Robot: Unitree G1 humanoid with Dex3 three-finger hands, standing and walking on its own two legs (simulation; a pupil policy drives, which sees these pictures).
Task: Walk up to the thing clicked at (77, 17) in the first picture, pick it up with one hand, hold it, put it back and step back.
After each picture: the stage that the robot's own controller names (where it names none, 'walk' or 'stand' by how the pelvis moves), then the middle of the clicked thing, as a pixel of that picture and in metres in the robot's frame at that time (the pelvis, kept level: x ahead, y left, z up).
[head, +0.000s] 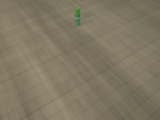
stand; (77, 17) +1.87 +0.09 -0.66
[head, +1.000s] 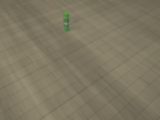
walk; (66, 22) +1.72 +0.14 -0.65
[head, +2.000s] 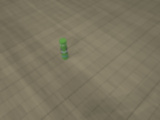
walk; (64, 49) +1.16 +0.17 -0.64
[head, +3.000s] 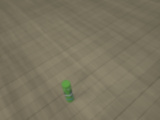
walk; (68, 91) +0.71 +0.21 -0.64
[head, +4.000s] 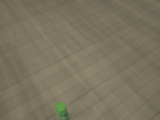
walk; (63, 113) +0.47 +0.21 -0.62
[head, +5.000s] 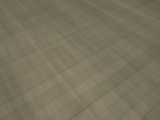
stand; out of the picture +0.39 +0.21 -0.65
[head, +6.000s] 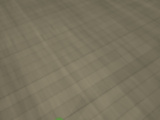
stand; out of the picture +0.38 +0.18 -0.64
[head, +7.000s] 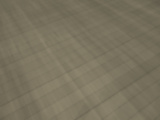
stand; out of the picture +0.38 +0.19 -0.66
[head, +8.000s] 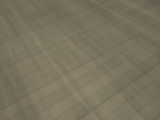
stand; out of the picture +0.36 +0.20 -0.66
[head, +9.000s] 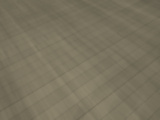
stand; out of the picture +0.33 +0.20 -0.66
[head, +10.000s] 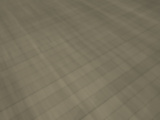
stand; out of the picture +0.35 +0.20 -0.66
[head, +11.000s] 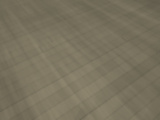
stand; out of the picture +0.35 +0.20 -0.66
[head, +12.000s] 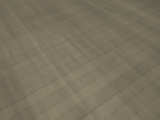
go down; out of the picture +0.35 +0.20 -0.66
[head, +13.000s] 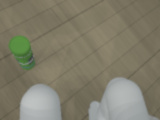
go down; (24, 55) +0.47 +0.21 -0.26
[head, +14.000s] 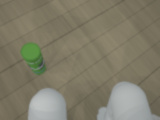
approach; (35, 61) +0.46 +0.19 -0.27
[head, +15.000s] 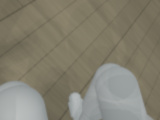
close in; out of the picture +0.46 +0.24 -0.17
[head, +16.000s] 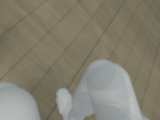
close; out of the picture +0.46 +0.26 -0.17
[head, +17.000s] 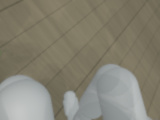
lift; out of the picture +0.38 +0.24 -0.17
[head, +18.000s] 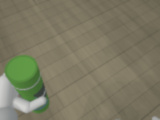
lift; (32, 89) +0.32 +0.17 +0.03
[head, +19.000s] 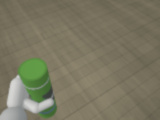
hold; (41, 92) +0.31 +0.16 +0.05
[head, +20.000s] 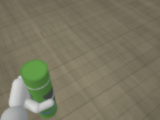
hold; (42, 93) +0.31 +0.16 +0.03
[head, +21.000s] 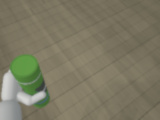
crouch; (34, 85) +0.35 +0.17 -0.01
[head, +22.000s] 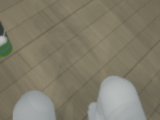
lower; out of the picture +0.50 +0.22 -0.03
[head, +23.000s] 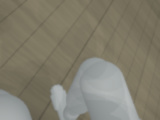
lower; out of the picture +0.49 +0.27 -0.16
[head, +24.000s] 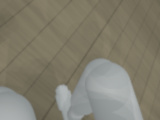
lower; out of the picture +0.47 +0.26 -0.18
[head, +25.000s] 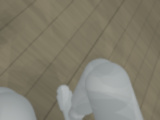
lower; out of the picture +0.47 +0.25 -0.17
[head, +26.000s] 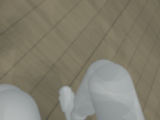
lower; out of the picture +0.46 +0.24 -0.17
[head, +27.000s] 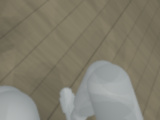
open; out of the picture +0.46 +0.23 -0.18
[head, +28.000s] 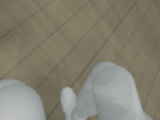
stand; out of the picture +0.45 +0.23 -0.18
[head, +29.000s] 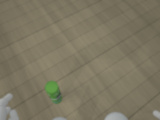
stand; (54, 93) +0.43 +0.17 -0.46
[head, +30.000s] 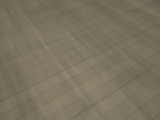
stand; out of the picture +0.39 +0.16 -0.60
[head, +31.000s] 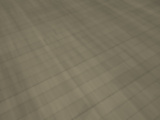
stand; out of the picture +0.38 +0.16 -0.60
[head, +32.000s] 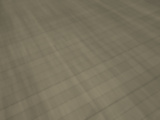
stand; out of the picture +0.40 +0.15 -0.65
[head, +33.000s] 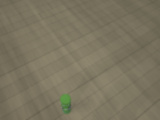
walk; (66, 104) +0.46 +0.10 -0.64
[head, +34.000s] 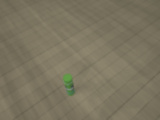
walk; (69, 85) +0.68 +0.18 -0.63
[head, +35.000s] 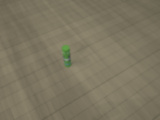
stand; (66, 56) +1.00 +0.19 -0.63
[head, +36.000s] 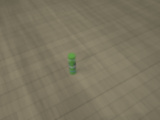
stand; (72, 64) +1.04 +0.15 -0.65
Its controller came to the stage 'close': yes
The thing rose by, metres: 0.68
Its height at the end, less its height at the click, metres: +0.00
